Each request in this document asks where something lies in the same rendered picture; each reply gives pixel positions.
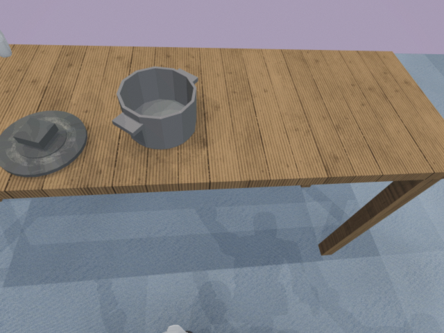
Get knob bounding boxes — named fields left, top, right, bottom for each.
left=13, top=118, right=58, bottom=149

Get left robot shin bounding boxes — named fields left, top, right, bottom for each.
left=167, top=325, right=186, bottom=332

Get pot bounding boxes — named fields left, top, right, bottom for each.
left=112, top=67, right=198, bottom=150

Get lid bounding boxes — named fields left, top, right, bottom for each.
left=0, top=110, right=87, bottom=177

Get table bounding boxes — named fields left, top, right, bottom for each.
left=0, top=44, right=444, bottom=255

